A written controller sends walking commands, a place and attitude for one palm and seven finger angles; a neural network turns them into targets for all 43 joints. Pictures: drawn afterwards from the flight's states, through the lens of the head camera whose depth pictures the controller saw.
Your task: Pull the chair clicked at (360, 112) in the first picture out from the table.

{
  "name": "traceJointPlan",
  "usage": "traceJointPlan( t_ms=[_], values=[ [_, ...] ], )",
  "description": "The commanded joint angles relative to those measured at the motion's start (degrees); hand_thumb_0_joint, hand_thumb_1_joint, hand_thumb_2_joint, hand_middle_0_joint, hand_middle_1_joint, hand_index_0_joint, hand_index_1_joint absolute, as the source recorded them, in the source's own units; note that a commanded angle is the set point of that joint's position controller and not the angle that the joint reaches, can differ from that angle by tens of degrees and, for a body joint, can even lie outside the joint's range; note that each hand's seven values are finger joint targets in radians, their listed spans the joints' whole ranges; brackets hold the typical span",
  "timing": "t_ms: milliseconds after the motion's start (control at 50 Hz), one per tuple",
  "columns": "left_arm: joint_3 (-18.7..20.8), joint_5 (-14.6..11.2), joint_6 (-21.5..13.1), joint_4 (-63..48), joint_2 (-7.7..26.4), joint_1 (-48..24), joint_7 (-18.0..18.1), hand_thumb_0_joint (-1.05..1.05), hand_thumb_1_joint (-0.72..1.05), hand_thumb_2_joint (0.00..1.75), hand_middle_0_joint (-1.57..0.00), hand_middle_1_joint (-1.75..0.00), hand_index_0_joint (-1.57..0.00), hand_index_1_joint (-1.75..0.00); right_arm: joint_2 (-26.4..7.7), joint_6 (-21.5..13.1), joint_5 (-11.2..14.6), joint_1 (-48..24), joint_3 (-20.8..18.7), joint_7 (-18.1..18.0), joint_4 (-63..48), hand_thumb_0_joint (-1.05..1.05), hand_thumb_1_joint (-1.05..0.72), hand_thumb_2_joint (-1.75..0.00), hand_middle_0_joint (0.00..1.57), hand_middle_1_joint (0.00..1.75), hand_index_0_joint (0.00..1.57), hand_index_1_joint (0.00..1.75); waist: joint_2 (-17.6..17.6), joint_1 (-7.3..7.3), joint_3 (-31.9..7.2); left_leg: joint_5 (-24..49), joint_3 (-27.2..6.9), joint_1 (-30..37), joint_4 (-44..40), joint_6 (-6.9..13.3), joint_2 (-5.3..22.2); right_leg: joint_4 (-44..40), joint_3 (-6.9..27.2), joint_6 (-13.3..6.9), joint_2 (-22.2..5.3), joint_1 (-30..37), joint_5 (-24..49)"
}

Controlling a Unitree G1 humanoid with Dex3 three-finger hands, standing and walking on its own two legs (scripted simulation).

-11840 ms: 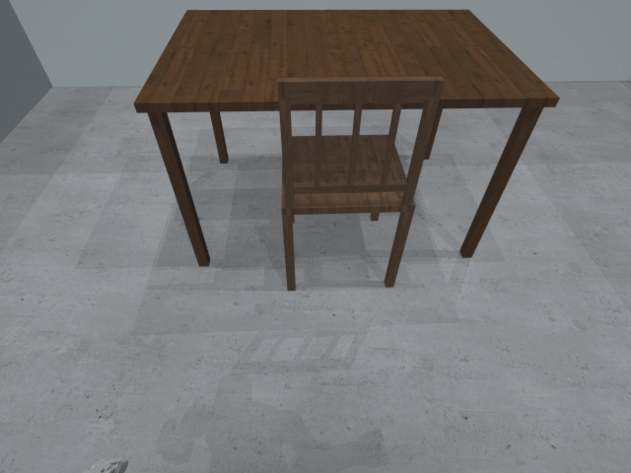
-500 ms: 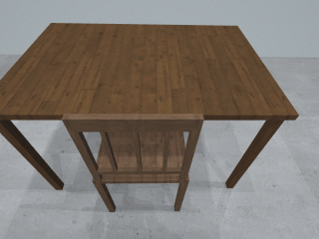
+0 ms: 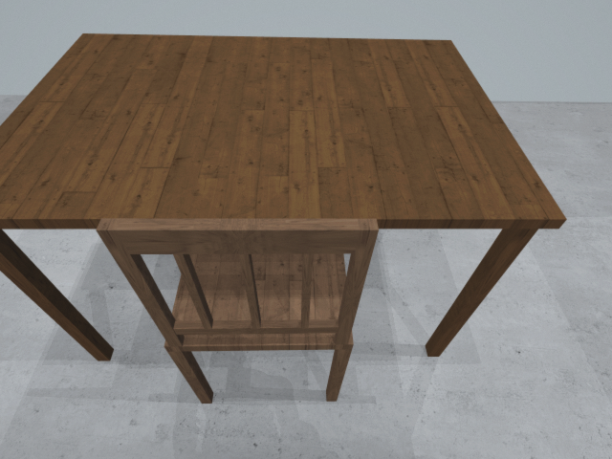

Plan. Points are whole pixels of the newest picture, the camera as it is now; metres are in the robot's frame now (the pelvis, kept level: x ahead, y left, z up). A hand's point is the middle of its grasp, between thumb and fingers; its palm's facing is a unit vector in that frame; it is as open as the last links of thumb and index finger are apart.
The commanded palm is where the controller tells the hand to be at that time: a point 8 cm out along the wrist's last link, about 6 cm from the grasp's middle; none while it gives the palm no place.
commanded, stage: come to a stop and stand still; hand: left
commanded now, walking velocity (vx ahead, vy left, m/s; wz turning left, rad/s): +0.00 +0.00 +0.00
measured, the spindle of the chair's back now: (251, 291) +0.41 +0.13 -0.12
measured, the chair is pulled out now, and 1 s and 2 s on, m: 0.00 0.00 0.00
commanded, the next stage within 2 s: look again from close up in 0.50 s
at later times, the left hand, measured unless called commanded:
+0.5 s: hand out of the picture +0.06 +0.21 -0.17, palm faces +0.02 -0.97 -0.23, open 7.4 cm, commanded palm none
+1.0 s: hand out of the picture -0.01 +0.22 -0.17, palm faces +0.01 -0.98 -0.22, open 7.4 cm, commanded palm none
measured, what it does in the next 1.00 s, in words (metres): stands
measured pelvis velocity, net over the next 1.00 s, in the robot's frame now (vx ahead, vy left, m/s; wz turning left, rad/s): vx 0.00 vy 0.04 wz -0.01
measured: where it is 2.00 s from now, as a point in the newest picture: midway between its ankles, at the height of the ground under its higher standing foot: outside the picture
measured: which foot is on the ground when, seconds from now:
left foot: down 0.00-1.00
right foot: down 0.00-1.00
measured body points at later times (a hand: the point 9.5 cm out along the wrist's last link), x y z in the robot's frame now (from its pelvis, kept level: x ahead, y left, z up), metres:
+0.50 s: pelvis +0.01 +0.04 +0.00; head +0.03 +0.03 +0.45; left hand +0.06 +0.27 -0.15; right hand +0.06 -0.20 -0.16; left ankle +0.00 +0.13 -0.74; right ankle -0.02 -0.06 -0.74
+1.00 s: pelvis +0.00 +0.04 +0.00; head +0.02 +0.04 +0.45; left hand +0.00 +0.27 -0.15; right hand +0.02 -0.19 -0.16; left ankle +0.00 +0.13 -0.74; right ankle -0.02 -0.06 -0.74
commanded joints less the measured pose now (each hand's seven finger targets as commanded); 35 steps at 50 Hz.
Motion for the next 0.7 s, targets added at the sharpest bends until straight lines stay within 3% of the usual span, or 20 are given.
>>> traceJointPlan(
  t_ms=[0, 40, 80, 120, 180, 220, 300, 340, 440, 560, 680],
  values=[
    [2.07, -0.02, -1.78, -3.55, 7.89, 3.26, 0.62, 0.00, 0.90, 0.90, -0.20, -0.30, -0.20, -0.30, -4.71, -1.67, -0.07, 1.06, -1.80, 0.31, -5.65, 0.00, -0.90, -0.90, 0.20, 0.30, 0.20, 0.30, 2.55, -0.50, -1.38, 4.37, -3.42, -1.87, 2.39, 1.93, 1.52, -6.95, 13.18, -0.10, -10.67, -3.17, 3.74],
    [2.48, -0.04, -1.68, -3.89, 8.74, 1.88, 0.61, 0.00, 0.90, 0.90, -0.20, -0.30, -0.20, -0.30, -4.78, -1.12, -0.11, 1.40, -1.97, 0.61, -5.82, 0.00, -0.90, -0.90, 0.20, 0.30, 0.20, 0.30, -1.21, -0.81, -2.49, 2.52, -2.39, -1.67, 3.75, 1.63, 0.84, -8.29, 14.44, -0.79, -11.82, -3.34, 0.37],
    [2.50, 0.00, -1.75, -3.94, 7.63, 0.45, 0.61, 0.00, 0.90, 0.90, -0.20, -0.30, -0.20, -0.30, -5.35, -1.05, -0.26, 1.12, -2.09, 0.77, -5.72, 0.00, -0.90, -0.90, 0.20, 0.30, 0.20, 0.30, -2.79, -0.91, -0.43, 3.37, -2.44, -2.21, 4.28, 1.70, 1.07, -8.52, 13.84, -1.13, -11.68, -5.15, -0.60],
    [2.61, 0.10, -1.82, -4.27, 7.63, -0.68, 0.66, 0.00, 0.90, 0.90, -0.20, -0.30, -0.20, -0.30, -5.96, -1.22, -0.22, 1.33, -2.03, 0.87, -5.54, 0.00, -0.90, -0.90, 0.20, 0.30, 0.20, 0.30, -1.11, -1.19, 0.41, 6.02, -3.00, -1.96, 3.21, 1.90, 1.69, -6.77, 12.27, -0.91, -10.75, -5.34, 2.58],
    [2.60, 0.07, -1.57, -4.26, 7.26, -0.88, 0.70, 0.00, 0.90, 0.90, -0.20, -0.30, -0.20, -0.30, -6.70, -1.56, -0.19, 0.46, -1.86, 0.88, -5.40, 0.00, -0.90, -0.90, 0.20, 0.30, 0.20, 0.30, 2.76, -0.48, 0.77, 10.02, -5.05, -2.36, 0.29, 2.72, 3.05, -2.99, 9.35, 0.25, -8.63, -4.01, 7.07],
    [2.57, 0.04, -1.54, -4.07, 7.01, -0.46, 0.78, 0.00, 0.90, 0.90, -0.20, -0.30, -0.20, -0.30, -7.54, -1.82, -0.02, -0.23, -1.85, 0.71, -5.39, 0.00, -0.90, -0.90, 0.20, 0.30, 0.20, 0.30, 2.59, -0.04, -0.48, 15.27, -6.08, -1.54, -0.27, 3.37, 3.92, -1.09, 8.24, 0.80, -8.04, -1.91, 12.45],
    [2.51, -0.01, -1.36, -4.09, 7.26, -1.07, 0.84, 0.00, 0.90, 0.90, -0.20, -0.30, -0.20, -0.30, -8.56, -1.87, 0.05, -1.07, -1.79, 0.69, -5.21, 0.00, -0.90, -0.90, 0.20, 0.30, 0.20, 0.30, 0.21, 0.07, -2.07, 18.48, -6.63, 0.34, -1.07, 3.76, 4.31, -0.48, 7.35, 1.44, -8.21, -0.78, 13.50],
    [2.43, 0.02, -1.28, -4.41, 7.67, -1.17, 0.78, 0.00, 0.90, 0.90, -0.20, -0.30, -0.20, -0.30, -8.97, -1.93, -0.06, -1.41, -1.78, 0.81, -5.03, 0.00, -0.90, -0.90, 0.20, 0.30, 0.20, 0.30, 0.90, 0.47, -2.96, 19.52, -6.52, 1.55, -1.83, 3.79, 4.39, -0.66, 7.47, 1.70, -8.30, -0.37, 13.63],
    [2.39, 0.12, -1.18, -4.75, 8.14, -1.97, 0.82, 0.00, 0.90, 0.90, -0.20, -0.30, -0.20, -0.30, -9.46, -1.88, -0.01, -2.61, -1.79, 0.87, -4.77, 0.00, -0.90, -0.90, 0.20, 0.30, 0.20, 0.30, 1.38, 0.43, -3.33, 20.54, -6.46, 3.23, -2.48, 3.73, 4.35, -1.24, 7.66, 2.04, -8.63, -0.28, 13.91],
    [2.19, 0.24, -0.96, -4.39, 8.23, -1.85, 0.74, 0.00, 0.90, 0.90, -0.20, -0.30, -0.20, -0.30, -9.60, -1.71, 0.05, -3.59, -1.64, 0.93, -4.54, 0.00, -0.90, -0.90, 0.20, 0.30, 0.20, 0.30, 2.29, 0.34, -1.47, 16.35, -6.70, 2.71, -3.82, 3.70, 4.24, -2.72, 7.87, 2.35, -8.77, -1.40, 10.08],
    [1.92, 0.27, -1.01, -3.75, 8.33, -1.13, 0.63, 0.00, 0.90, 0.90, -0.20, -0.30, -0.20, -0.30, -9.36, -1.72, 0.16, -3.56, -1.46, 0.99, -3.82, 0.00, -0.90, -0.90, 0.20, 0.30, 0.20, 0.30, 1.05, 0.24, -1.00, 13.65, -6.80, 2.74, -4.84, 3.73, 4.15, -3.76, 8.17, 2.39, -9.00, -1.70, 8.54]
  ],
)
